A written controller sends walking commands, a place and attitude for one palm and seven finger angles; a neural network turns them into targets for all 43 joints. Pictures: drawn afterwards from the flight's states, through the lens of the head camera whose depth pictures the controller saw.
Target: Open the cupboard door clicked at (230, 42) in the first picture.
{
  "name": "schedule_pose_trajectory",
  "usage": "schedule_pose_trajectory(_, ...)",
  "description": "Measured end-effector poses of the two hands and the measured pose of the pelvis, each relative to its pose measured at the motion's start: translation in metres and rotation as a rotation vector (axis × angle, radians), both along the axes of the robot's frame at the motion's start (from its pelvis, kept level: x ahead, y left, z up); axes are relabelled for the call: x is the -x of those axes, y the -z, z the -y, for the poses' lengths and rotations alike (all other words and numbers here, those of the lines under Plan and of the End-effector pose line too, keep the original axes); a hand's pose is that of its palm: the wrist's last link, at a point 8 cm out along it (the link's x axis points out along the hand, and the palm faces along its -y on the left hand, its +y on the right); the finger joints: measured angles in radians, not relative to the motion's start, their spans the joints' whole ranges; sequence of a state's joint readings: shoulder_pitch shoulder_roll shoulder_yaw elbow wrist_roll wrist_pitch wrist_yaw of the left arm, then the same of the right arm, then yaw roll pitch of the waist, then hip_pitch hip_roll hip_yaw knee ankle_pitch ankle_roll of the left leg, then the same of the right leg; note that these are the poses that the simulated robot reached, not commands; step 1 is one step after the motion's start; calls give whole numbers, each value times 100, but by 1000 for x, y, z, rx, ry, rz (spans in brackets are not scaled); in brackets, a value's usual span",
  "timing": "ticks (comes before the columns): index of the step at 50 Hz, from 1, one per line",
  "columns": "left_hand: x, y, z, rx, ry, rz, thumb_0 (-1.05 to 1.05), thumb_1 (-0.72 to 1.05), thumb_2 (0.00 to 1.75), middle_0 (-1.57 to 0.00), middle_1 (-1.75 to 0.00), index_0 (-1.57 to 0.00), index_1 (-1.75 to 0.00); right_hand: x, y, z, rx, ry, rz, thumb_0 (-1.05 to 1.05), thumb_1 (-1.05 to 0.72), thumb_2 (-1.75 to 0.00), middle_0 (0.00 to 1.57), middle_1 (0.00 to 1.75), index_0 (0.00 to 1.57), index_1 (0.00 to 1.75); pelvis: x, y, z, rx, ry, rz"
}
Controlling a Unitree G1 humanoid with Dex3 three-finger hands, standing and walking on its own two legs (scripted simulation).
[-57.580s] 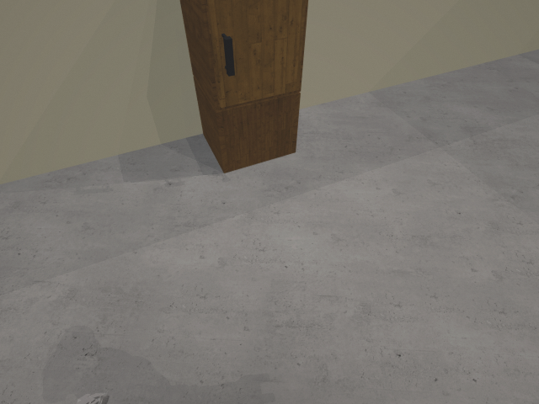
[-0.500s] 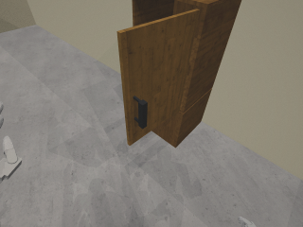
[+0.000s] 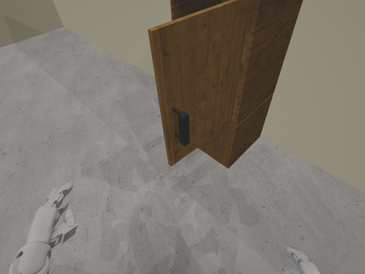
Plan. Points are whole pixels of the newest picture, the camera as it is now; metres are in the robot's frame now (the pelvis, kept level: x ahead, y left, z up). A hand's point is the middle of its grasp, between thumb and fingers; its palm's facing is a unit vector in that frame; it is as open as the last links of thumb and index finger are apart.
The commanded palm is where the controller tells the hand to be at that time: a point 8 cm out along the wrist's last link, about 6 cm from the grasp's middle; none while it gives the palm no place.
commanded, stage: let the arm hang, fingers relaxed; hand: left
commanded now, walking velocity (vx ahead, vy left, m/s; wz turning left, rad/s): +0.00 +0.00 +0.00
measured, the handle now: (179, 126) +0.63 +0.06 -0.09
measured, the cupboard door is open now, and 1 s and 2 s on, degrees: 85 85 85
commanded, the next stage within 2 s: look to check the result in 0.98 s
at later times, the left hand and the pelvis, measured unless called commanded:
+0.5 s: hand out of the picture -0.05 +0.21 -0.16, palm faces +0.01 -0.96 -0.29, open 7.3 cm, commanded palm none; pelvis +0.00 -0.01 +0.01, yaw +0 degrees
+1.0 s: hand out of the picture +0.10 +0.20 -0.14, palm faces -0.01 -0.95 -0.30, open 7.3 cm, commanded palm none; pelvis +0.02 -0.02 +0.01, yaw +0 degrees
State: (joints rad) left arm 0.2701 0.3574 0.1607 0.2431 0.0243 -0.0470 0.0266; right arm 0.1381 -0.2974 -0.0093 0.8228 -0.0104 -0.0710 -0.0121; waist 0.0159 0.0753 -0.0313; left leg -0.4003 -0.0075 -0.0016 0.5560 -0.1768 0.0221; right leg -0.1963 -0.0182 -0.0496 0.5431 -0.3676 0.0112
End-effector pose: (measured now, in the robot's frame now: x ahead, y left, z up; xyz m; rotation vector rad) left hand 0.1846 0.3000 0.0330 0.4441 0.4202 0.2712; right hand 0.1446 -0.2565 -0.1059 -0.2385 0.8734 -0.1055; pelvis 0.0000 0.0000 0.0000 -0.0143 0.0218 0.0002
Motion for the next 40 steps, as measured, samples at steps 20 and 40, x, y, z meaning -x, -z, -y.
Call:
schedule_pose_trajectory(20, 244, 164, 62, 328, -268, -1089, 1, 93, 89, -21, -30, -21, -30, 142, 19, 21, 54, 134, -554, 0, -90, -90, 20, 30, 20, 30, 5, -9, 14, 3, -9, 47)
schedule_pose_trajectory(40, 125, 143, 49, 232, -176, -790, 1, 91, 89, -20, -30, -20, -30, 75, 25, 19, -12, 107, -374, 0, -90, -90, 21, 30, 20, 30, -7, -12, 18, -16, 0, 57)
